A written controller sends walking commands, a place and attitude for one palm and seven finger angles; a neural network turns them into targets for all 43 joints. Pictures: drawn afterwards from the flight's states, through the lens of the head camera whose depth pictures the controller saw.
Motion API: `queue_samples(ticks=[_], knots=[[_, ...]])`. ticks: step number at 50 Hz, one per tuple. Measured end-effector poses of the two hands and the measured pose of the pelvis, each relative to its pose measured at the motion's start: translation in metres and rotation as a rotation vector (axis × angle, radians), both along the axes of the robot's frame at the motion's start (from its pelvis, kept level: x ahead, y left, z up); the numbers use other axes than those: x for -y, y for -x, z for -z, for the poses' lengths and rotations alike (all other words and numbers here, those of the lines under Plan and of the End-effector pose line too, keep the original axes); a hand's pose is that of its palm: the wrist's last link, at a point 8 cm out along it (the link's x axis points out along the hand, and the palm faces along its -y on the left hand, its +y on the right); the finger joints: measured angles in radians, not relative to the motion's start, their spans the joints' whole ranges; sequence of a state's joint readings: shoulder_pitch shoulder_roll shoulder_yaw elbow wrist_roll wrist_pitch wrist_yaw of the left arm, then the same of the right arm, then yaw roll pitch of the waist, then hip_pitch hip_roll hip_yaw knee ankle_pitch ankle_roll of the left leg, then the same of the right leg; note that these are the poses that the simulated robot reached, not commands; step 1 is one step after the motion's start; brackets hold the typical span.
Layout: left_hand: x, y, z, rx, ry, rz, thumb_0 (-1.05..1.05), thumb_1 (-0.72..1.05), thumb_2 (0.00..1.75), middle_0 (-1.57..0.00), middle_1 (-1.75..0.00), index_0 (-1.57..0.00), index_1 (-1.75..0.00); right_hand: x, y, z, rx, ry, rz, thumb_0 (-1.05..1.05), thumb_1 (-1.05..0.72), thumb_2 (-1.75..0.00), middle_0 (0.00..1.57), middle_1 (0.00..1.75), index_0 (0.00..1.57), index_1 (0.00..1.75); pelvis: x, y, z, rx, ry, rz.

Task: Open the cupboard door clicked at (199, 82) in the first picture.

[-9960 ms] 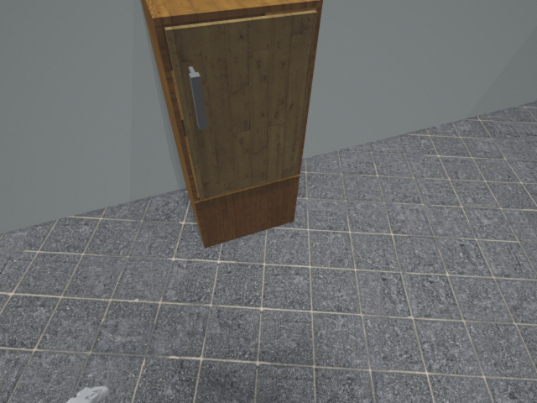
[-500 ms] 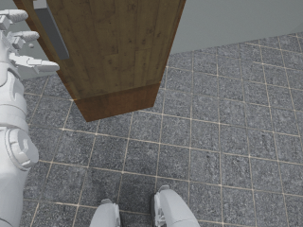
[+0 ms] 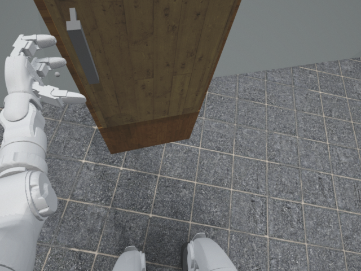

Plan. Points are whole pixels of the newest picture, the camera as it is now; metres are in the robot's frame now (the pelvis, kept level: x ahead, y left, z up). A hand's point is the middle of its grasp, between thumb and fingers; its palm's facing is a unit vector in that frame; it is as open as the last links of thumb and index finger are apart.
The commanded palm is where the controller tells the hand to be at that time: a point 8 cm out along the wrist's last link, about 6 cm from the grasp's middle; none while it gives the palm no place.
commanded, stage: move the hooked fingers beside the handle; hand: left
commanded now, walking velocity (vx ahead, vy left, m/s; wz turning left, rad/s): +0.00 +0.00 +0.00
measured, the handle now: (84, 49) +0.59 +0.17 +0.06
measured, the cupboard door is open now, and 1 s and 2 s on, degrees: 0 0 0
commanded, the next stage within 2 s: slide the fingers in behind the handle in 0.42 s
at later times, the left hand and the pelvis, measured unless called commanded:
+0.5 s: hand (57, 73) +0.52 +0.22 +0.06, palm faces +0.15 -0.99 +0.00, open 14.0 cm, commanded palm +0.49 +0.26 +0.05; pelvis -0.02 -0.01 -0.01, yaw +0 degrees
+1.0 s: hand (71, 71) +0.53 +0.19 +0.05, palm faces +0.13 -0.99 -0.01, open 14.0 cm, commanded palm +0.50 +0.23 +0.05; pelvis -0.01 +0.00 -0.01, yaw +0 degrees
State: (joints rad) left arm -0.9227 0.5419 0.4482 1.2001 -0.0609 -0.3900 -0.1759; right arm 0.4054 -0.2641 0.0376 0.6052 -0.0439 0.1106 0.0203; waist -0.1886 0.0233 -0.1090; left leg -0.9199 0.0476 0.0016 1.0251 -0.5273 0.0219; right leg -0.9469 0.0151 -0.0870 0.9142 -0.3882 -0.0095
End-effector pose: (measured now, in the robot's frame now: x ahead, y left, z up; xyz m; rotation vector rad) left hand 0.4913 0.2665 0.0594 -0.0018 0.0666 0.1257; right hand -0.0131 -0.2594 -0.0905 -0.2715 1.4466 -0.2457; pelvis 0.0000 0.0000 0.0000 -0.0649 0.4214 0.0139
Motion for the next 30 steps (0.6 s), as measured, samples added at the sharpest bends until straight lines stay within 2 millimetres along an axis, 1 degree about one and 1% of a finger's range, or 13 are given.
queue_samples(ticks=[4,8,11,16,20,23,30], knots=[[0.004,0.0,0.005,-0.002,-0.001,-0.018,-0.01,-0.5,0.3,-0.3,-1.2,-0.3,-1.2,0.003,-0.008,0.002,0.039,0.006,-0.01,0.0,-0.91,-0.9,0.2,0.3,0.2,0.29,0.001,0.002,0.002,-0.003,-0.005,0.007],[0.002,0.001,0.003,0.04,-0.022,-0.047,-0.01,-0.5,0.3,-0.31,-1.2,-0.3,-1.2,0.002,-0.008,0.006,0.05,-0.001,-0.01,0.0,-0.91,-0.9,0.2,0.3,0.2,0.29,0.002,0.006,0.005,-0.004,-0.009,0.014],[-0.003,0.002,-0.001,0.048,-0.033,-0.055,-0.01,-0.5,0.3,-0.31,-1.2,-0.3,-1.2,0.001,-0.004,0.009,0.041,-0.011,-0.005,0.0,-0.91,-0.9,0.2,0.3,0.2,0.29,0.004,0.008,0.006,-0.003,-0.01,0.015],[-0.009,0.005,-0.001,0.011,-0.041,-0.038,-0.01,-0.5,0.3,-0.3,-1.2,-0.3,-1.2,-0.001,0.008,0.01,0.01,-0.021,0.003,0.0,-0.91,-0.9,0.2,0.3,0.2,0.29,0.006,0.011,0.006,-0.002,-0.01,0.01],[-0.006,0.005,-0.001,0.011,-0.023,-0.024,-0.01,-0.5,0.3,-0.3,-1.2,-0.3,-1.2,0.0,0.018,0.01,-0.015,-0.018,0.0,0.0,-0.91,-0.9,0.2,0.3,0.2,0.29,0.006,0.013,0.006,-0.006,-0.009,0.005],[-0.002,0.002,0.0,0.017,-0.003,-0.025,-0.01,-0.5,0.3,-0.3,-1.2,-0.3,-1.2,0.003,0.024,0.009,-0.024,-0.004,0.002,0.0,-0.91,-0.9,0.21,0.3,0.2,0.29,0.007,0.016,0.008,-0.01,-0.008,0.004],[0.003,-0.005,0.002,0.029,-0.026,-0.022,-0.01,-0.5,0.3,-0.3,-1.2,-0.3,-1.2,0.007,0.035,0.006,-0.029,0.018,0.021,0.0,-0.91,-0.9,0.2,0.3,0.2,0.29,0.006,0.018,0.011,-0.021,-0.007,0.013]])
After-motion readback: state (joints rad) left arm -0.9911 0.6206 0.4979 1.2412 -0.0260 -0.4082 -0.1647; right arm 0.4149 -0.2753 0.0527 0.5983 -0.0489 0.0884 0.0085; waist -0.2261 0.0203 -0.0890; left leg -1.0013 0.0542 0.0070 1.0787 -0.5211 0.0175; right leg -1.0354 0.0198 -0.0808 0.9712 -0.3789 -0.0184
